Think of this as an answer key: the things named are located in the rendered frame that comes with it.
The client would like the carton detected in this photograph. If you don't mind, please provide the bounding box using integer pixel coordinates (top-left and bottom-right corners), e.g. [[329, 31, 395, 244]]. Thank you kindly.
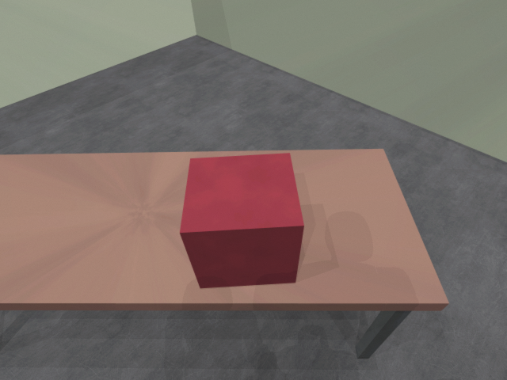
[[180, 153, 304, 288]]

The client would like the table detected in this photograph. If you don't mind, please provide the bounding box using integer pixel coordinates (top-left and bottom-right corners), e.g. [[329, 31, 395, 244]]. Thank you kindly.
[[0, 149, 449, 359]]

